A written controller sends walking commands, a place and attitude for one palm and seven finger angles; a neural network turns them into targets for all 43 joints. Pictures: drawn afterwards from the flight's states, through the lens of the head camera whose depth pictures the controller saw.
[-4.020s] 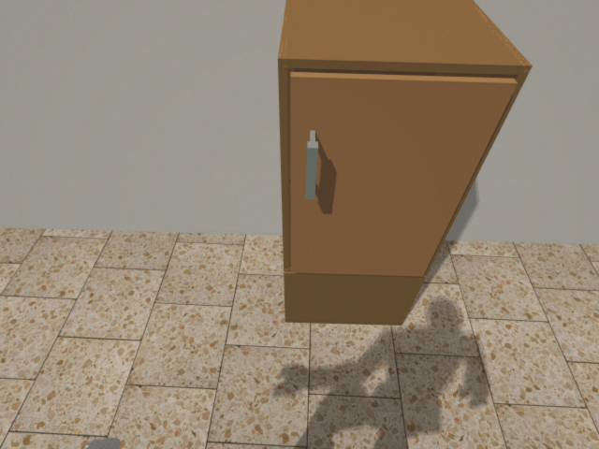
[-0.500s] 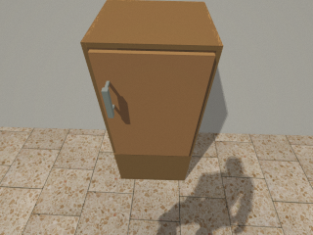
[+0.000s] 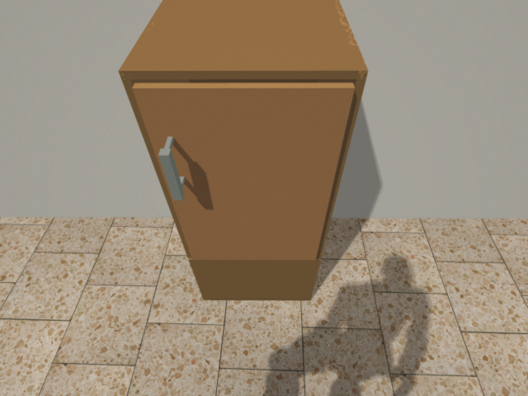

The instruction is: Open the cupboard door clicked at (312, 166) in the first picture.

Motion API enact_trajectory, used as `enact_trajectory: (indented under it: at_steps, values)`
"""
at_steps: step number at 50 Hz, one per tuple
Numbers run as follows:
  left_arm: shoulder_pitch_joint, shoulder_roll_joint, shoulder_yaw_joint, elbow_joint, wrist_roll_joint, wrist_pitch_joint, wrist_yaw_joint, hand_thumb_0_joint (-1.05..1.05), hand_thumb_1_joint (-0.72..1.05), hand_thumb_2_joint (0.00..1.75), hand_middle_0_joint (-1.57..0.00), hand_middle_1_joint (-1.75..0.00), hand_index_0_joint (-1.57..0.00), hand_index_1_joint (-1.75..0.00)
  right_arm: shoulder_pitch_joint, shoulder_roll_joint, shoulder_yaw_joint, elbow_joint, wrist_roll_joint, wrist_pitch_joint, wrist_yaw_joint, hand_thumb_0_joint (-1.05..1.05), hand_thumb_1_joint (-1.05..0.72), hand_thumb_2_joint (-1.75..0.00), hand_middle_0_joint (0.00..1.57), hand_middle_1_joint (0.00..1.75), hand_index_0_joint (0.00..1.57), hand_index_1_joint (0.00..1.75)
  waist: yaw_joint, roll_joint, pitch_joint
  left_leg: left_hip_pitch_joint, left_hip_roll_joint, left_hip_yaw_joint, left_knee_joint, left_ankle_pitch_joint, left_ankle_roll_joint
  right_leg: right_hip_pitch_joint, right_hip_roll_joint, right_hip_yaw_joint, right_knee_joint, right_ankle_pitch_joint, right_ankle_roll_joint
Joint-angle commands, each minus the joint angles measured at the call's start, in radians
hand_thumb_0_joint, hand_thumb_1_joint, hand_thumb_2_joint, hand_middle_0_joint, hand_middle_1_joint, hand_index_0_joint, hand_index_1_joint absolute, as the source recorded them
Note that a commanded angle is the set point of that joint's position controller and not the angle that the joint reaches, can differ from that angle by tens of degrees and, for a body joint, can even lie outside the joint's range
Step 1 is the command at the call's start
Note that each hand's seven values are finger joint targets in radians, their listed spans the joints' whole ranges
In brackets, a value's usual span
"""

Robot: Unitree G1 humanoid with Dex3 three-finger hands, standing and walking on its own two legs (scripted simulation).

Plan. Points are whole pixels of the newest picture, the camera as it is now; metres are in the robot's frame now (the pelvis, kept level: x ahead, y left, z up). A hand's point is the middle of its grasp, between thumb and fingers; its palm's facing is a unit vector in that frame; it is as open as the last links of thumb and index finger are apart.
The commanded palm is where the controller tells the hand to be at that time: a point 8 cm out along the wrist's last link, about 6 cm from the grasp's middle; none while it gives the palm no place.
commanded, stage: look again from close up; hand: left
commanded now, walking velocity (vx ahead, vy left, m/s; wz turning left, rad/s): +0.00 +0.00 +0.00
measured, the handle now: (174, 169) +0.53 +0.22 +0.01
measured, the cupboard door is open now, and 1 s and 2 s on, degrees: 0 0 0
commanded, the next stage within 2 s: raise the hand with hooked fingers in 0.22 s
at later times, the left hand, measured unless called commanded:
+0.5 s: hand (148, 361) +0.18 +0.19 -0.04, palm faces +0.29 -0.95 -0.15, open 7.5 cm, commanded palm +0.12 +0.23 -0.06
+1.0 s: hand (139, 361) +0.18 +0.20 -0.03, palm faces +0.02 -1.00 -0.04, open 10.2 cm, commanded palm +0.15 +0.26 -0.03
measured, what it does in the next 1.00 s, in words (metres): lowers itself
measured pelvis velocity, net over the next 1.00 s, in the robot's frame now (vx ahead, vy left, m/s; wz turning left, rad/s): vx -0.05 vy -0.03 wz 0.05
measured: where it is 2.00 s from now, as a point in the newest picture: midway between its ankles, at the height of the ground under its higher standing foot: outside the picture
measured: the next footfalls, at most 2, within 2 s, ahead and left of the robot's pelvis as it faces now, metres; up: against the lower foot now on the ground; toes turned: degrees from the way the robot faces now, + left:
none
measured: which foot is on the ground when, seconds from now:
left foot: down 0.00-1.00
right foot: down 0.00-1.00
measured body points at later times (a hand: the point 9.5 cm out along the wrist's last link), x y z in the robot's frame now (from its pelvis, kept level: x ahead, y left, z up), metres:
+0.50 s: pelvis +0.00 -0.02 -0.01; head +0.01 -0.03 +0.44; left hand +0.16 +0.24 -0.03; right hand +0.11 -0.26 -0.13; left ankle -0.01 +0.09 -0.74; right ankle -0.02 -0.11 -0.74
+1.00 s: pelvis -0.05 -0.03 -0.08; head +0.01 -0.01 +0.36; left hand +0.17 +0.25 -0.03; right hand +0.15 -0.24 -0.17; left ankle -0.01 +0.09 -0.74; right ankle -0.02 -0.11 -0.74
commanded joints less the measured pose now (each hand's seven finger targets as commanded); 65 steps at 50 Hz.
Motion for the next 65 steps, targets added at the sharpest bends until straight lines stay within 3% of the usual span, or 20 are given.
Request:
enact_trajectory:
  at_steps: [1,15,16,17,18,19,20,21,22,23,25,28,29,33,38,42,45,49,59,65]
  values:
    - [0.062,0.102,0.015,-0.022,0.002,-0.020,0.005,0.00,0.90,0.90,-0.20,-0.30,-0.20,-0.30,0.045,-0.092,-0.020,-0.018,0.004,-0.018,-0.006,0.00,-0.90,-0.90,0.20,0.30,0.20,0.30,0.004,-0.018,0.009,-0.003,0.124,-0.120,-0.088,0.179,0.008,-0.003,-0.093,0.101,-0.086,0.203,-0.029]
    - [0.058,0.114,0.017,-0.008,0.004,-0.018,0.004,0.00,0.90,0.90,-0.20,-0.30,-0.20,-0.30,0.004,-0.102,-0.023,-0.004,0.005,-0.012,-0.013,0.00,-0.90,-0.90,0.20,0.30,0.20,0.30,0.006,-0.017,0.013,0.028,0.131,-0.106,-0.084,0.195,-0.002,0.011,-0.103,0.108,-0.111,0.274,-0.030]
    - [0.152,0.130,0.025,0.025,0.016,-0.035,0.044,0.00,0.90,0.90,-0.20,-0.30,-0.20,-0.30,-0.080,-0.129,-0.035,-0.071,0.016,-0.014,-0.006,0.00,-0.90,-0.90,0.20,0.30,0.20,0.30,0.040,-0.076,0.026,-0.047,0.137,-0.071,0.142,0.263,-0.033,0.011,-0.166,0.165,-0.109,0.736,0.021]
    - [-0.591,0.362,0.147,-1.537,-0.203,-0.248,0.041,0.00,0.88,0.89,-0.20,-0.32,-0.20,-0.32,-0.017,-0.292,-0.059,-0.413,0.064,-0.159,-0.047,0.00,-0.90,-0.90,0.20,0.30,0.20,0.30,-0.084,0.132,-0.491,0.209,0.031,-0.091,-0.006,0.420,-0.009,0.107,-0.071,0.074,-0.003,0.616,-0.017]
    - [-0.162,0.290,0.141,-1.302,-0.111,-0.202,0.087,0.00,0.85,0.88,-0.20,-0.33,-0.20,-0.33,-0.109,-0.201,-0.039,-0.365,0.045,-0.246,-0.079,0.00,-0.90,-0.90,0.20,0.30,0.20,0.30,0.015,0.302,-0.490,0.313,0.071,-0.088,-0.017,0.587,-0.003,0.042,-0.008,0.052,0.043,0.373,-0.034]
    - [0.103,0.066,0.015,-1.119,-0.140,-0.059,0.115,0.00,0.83,0.87,-0.21,-0.34,-0.21,-0.34,-0.101,-0.157,-0.058,-0.371,0.068,-0.266,-0.072,0.00,-0.90,-0.90,0.20,0.30,0.20,0.30,-0.019,0.238,-0.292,0.192,0.090,-0.112,-0.020,0.601,-0.036,-0.077,-0.008,-0.020,0.058,0.150,-0.014]
    - [0.074,-0.024,-0.019,-1.099,-0.169,-0.054,0.093,0.00,0.81,0.86,-0.21,-0.36,-0.21,-0.36,-0.073,-0.179,-0.059,-0.349,0.068,-0.265,-0.068,0.00,-0.90,-0.90,0.20,0.30,0.20,0.30,-0.041,0.097,-0.156,0.109,0.093,-0.117,0.011,0.520,-0.030,-0.142,-0.006,-0.044,0.035,0.137,-0.003]
    - [-0.006,0.039,0.034,-1.124,-0.169,-0.099,0.077,0.00,0.78,0.85,-0.21,-0.37,-0.21,-0.37,-0.096,-0.218,-0.081,-0.405,0.057,-0.275,-0.060,0.00,-0.90,-0.90,0.20,0.30,0.20,0.30,-0.060,0.025,-0.056,0.016,0.073,-0.133,0.063,0.383,-0.021,-0.207,-0.002,-0.053,0.019,0.148,0.001]
    - [-0.001,0.074,0.077,-1.091,-0.170,-0.154,0.050,0.00,0.76,0.84,-0.21,-0.39,-0.21,-0.39,-0.081,-0.241,-0.090,-0.426,0.036,-0.277,-0.056,0.00,-0.90,-0.90,0.20,0.30,0.20,0.30,-0.076,-0.096,-0.084,-0.055,0.048,-0.122,0.118,0.263,-0.016,-0.256,0.002,-0.061,0.030,0.163,0.005]
    - [0.075,0.052,0.104,-0.978,-0.179,-0.215,0.013,0.00,0.74,0.83,-0.21,-0.40,-0.21,-0.40,-0.092,-0.236,-0.096,-0.450,0.022,-0.276,-0.054,0.00,-0.90,-0.90,0.20,0.30,0.20,0.30,-0.061,-0.205,-0.051,-0.165,0.036,-0.115,0.177,0.169,-0.017,-0.328,0.002,-0.067,0.071,0.126,0.012]
    - [0.243,0.007,0.130,-0.846,-0.209,-0.358,-0.103,0.00,0.69,0.81,-0.22,-0.43,-0.22,-0.43,-0.126,-0.223,-0.103,-0.510,0.018,-0.282,-0.028,0.00,-0.90,-0.90,0.20,0.30,0.20,0.30,0.017,-0.266,-0.103,-0.332,0.011,-0.098,0.271,0.092,-0.034,-0.372,0.003,-0.052,0.189,0.095,0.008]
    - [0.268,0.073,0.208,-0.847,-0.275,-0.582,-0.315,0.00,0.62,0.78,-0.22,-0.48,-0.22,-0.48,-0.174,-0.227,-0.120,-0.598,0.023,-0.288,0.008,0.00,-0.90,-0.90,0.20,0.30,0.20,0.30,0.060,-0.200,-0.214,-0.528,-0.011,-0.074,0.425,0.019,-0.052,-0.400,-0.013,0.024,0.333,0.097,0.000]
    - [0.267,0.133,0.261,-0.820,-0.283,-0.625,-0.391,0.00,0.60,0.77,-0.22,-0.50,-0.22,-0.50,-0.167,-0.232,-0.125,-0.621,0.031,-0.285,0.019,0.00,-0.90,-0.90,0.20,0.30,0.20,0.30,0.067,-0.110,-0.232,-0.559,-0.013,-0.071,0.473,0.020,-0.057,-0.392,-0.028,0.077,0.367,0.125,-0.007]
    - [0.108,0.231,0.348,-1.029,-0.351,-0.548,-0.432,0.00,0.50,0.73,-0.23,-0.55,-0.23,-0.55,-0.209,-0.227,-0.114,-0.763,0.055,-0.244,-0.004,0.00,-0.90,-0.90,0.20,0.30,0.20,0.30,0.071,-0.065,-0.346,-0.658,-0.027,-0.038,0.537,-0.097,-0.028,-0.353,-0.051,0.199,0.316,-0.111,0.021]
    - [-0.087,0.233,0.308,-1.320,-0.320,-0.563,-0.336,0.00,0.39,0.68,-0.24,-0.63,-0.24,-0.63,-0.117,-0.202,-0.099,-0.738,0.040,-0.227,-0.030,0.00,-0.90,-0.90,0.20,0.30,0.20,0.30,-0.012,0.078,-0.371,-0.562,0.025,-0.083,0.571,-0.033,-0.006,-0.464,-0.006,0.137,0.356,-0.057,0.010]
    - [-0.135,0.233,0.250,-1.275,-0.311,-0.568,-0.375,0.00,0.29,0.64,-0.24,-0.69,-0.24,-0.69,-0.101,-0.218,-0.079,-0.686,0.041,-0.250,-0.049,0.00,-0.90,-0.90,0.20,0.30,0.20,0.30,-0.060,0.083,-0.332,-0.569,0.037,-0.108,0.585,-0.049,-0.001,-0.534,0.014,0.101,0.369,-0.070,0.005]
    - [-0.124,0.268,0.290,-1.156,-0.341,-0.488,-0.426,0.00,0.22,0.61,-0.25,-0.74,-0.25,-0.74,-0.114,-0.229,-0.068,-0.675,0.053,-0.257,-0.059,0.00,-0.90,-0.90,0.20,0.30,0.20,0.30,-0.042,0.041,-0.322,-0.609,0.034,-0.116,0.564,-0.092,-0.004,-0.505,0.012,0.111,0.330,-0.165,0.010]
    - [-0.045,0.310,0.388,-1.109,-0.380,-0.382,-0.431,0.00,0.13,0.57,-0.25,-0.80,-0.25,-0.80,-0.126,-0.224,-0.065,-0.690,0.058,-0.256,-0.061,0.00,-0.90,-0.90,0.20,0.30,0.20,0.30,0.021,0.024,-0.397,-0.566,0.027,-0.120,0.500,-0.039,-0.007,-0.395,0.010,0.088,0.312,-0.131,0.008]
    - [-0.096,0.305,0.386,-1.099,-0.363,-0.431,-0.379,0.00,-0.10,0.47,-0.27,-0.94,-0.27,-0.94,-0.087,-0.240,-0.067,-0.679,0.050,-0.271,-0.048,0.00,-0.90,-0.90,0.20,0.30,0.20,0.30,0.005,0.000,-0.333,-0.499,0.029,-0.127,0.413,-0.051,-0.010,-0.441,0.026,0.010,0.319,-0.116,0.000]
    - [-0.135,0.340,0.405,-1.140,-0.361,-0.431,-0.387,0.00,-0.24,0.41,-0.28,-1.03,-0.28,-1.03,-0.062,-0.254,-0.068,-0.680,0.052,-0.270,-0.050,0.00,-0.90,-0.90,0.20,0.30,0.20,0.30,0.007,0.074,-0.367,-0.401,0.034,-0.132,0.375,0.018,-0.018,-0.426,0.033,-0.021,0.328,-0.022,-0.009]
